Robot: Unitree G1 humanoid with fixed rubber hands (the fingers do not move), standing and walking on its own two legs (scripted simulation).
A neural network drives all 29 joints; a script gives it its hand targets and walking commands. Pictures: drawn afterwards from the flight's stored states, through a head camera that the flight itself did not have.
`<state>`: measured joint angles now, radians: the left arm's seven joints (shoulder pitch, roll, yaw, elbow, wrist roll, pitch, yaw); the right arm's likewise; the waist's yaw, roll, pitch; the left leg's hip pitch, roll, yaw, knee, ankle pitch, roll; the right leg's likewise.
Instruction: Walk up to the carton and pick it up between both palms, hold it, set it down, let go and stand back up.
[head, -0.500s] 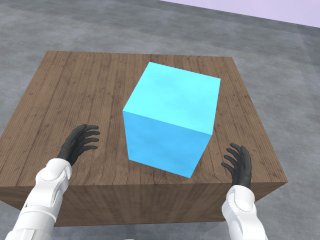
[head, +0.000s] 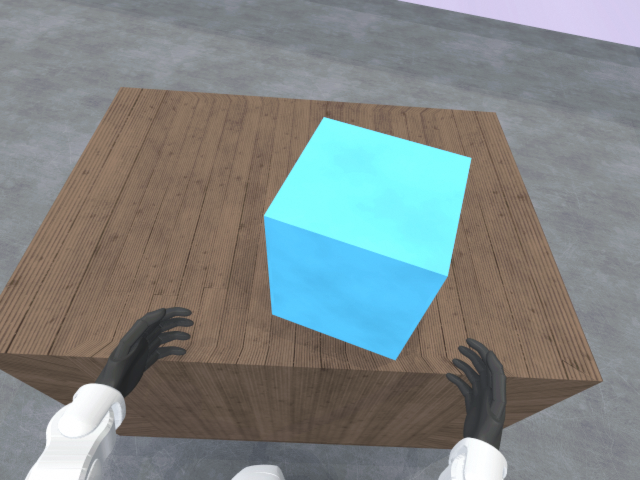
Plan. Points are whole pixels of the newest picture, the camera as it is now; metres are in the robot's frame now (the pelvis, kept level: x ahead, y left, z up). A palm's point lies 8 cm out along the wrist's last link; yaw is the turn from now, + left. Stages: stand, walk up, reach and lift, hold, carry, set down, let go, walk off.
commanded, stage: set down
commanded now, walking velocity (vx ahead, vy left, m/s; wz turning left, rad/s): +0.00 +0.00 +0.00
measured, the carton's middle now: (361, 244) +0.43 -0.02 +0.00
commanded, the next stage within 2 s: let go in 1.36 s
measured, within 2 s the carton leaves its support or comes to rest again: neither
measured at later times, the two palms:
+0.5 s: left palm (144, 396) +0.20 +0.24 -0.03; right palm (508, 433) +0.19 -0.19 -0.03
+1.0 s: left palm (166, 417) +0.18 +0.21 -0.05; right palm (528, 446) +0.18 -0.23 -0.05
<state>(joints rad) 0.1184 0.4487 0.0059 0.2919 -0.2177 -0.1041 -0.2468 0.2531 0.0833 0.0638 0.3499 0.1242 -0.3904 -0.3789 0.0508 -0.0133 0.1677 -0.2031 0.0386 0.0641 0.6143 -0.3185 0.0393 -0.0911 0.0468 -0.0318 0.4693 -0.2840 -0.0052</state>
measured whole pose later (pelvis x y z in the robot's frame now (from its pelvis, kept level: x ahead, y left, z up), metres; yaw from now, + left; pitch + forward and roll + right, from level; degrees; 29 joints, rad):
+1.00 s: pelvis +0.01 -0.03 +0.01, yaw +0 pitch -6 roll +0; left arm 0.18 0.29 0.00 0.54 -0.09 0.00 -0.11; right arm 0.23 -0.09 0.02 0.59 0.05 -0.19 -0.11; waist 0.02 -0.02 0.07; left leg -0.07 0.02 0.07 0.39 -0.22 0.00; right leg -0.02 0.03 -0.02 0.37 -0.26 -0.04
